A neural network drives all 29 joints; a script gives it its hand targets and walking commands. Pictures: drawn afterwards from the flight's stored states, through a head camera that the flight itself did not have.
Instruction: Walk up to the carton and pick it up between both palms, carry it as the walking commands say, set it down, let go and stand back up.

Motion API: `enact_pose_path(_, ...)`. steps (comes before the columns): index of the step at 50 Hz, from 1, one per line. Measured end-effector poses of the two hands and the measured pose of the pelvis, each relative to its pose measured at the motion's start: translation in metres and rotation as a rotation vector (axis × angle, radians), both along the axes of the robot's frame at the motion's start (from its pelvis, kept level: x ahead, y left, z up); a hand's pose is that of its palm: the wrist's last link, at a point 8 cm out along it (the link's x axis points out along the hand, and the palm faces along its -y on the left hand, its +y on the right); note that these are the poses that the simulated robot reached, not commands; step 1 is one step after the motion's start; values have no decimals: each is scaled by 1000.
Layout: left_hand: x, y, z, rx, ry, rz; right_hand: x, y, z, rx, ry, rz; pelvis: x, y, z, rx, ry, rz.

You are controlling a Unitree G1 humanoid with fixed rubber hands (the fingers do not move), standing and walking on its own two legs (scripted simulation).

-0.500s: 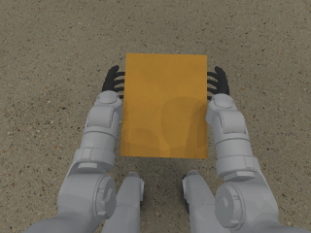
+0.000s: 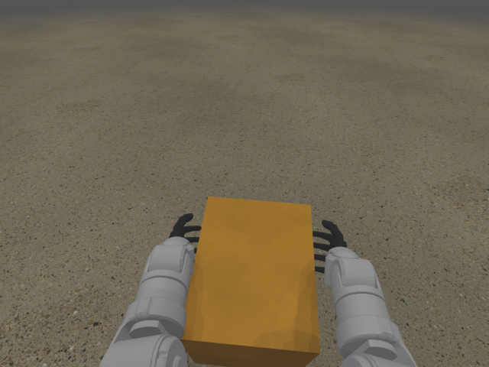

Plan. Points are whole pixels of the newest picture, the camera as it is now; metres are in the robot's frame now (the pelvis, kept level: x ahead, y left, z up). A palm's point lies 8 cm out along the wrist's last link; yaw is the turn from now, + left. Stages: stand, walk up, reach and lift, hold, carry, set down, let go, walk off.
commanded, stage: reach and lift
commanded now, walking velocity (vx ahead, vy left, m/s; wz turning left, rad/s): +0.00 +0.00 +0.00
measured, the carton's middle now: (252, 284) +0.31 +0.00 -0.03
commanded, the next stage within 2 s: hold in 1.32 s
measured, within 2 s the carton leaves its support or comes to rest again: neither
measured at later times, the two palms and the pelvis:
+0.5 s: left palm (174, 256) +0.32 +0.14 +0.05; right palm (335, 264) +0.30 -0.14 +0.04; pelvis +0.02 +0.02 +0.02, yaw -1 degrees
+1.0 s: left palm (177, 262) +0.30 +0.13 +0.05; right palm (342, 267) +0.29 -0.15 +0.05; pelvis +0.01 +0.00 +0.01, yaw -1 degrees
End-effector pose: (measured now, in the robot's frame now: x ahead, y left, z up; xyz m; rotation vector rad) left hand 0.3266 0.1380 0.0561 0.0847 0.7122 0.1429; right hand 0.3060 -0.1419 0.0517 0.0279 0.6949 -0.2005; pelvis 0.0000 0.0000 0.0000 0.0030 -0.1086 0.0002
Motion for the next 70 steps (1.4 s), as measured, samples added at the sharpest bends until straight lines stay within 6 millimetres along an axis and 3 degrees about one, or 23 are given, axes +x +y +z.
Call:
enact_pose_path(7, 2, 5, -2, 12, 22, -13, 1, 4, -2, 1, 26, 23, 15, 9, 9, -3, -10, 4)
enact_pose_path(17, -11, 8, -11, -11, 35, 15, 2, 6, -3, -4, 33, 55, 26, 17, 16, 0, 5, -13)
enact_pose_path(30, -6, 0, -7, 25, 17, -9, -3, -2, -13, 19, 23, 38, 17, 13, 15, 5, 14, -29)
enact_pose_path(46, -20, -4, -7, 3, 14, -2, -9, -6, -7, -39, 33, 77, 13, -2, 15, 6, 21, -13)
enact_pose_path(70, -30, 8, -6, 18, 12, 28, -25, 7, -6, -26, 47, 68, -4, 13, 10, 2, -10, -16)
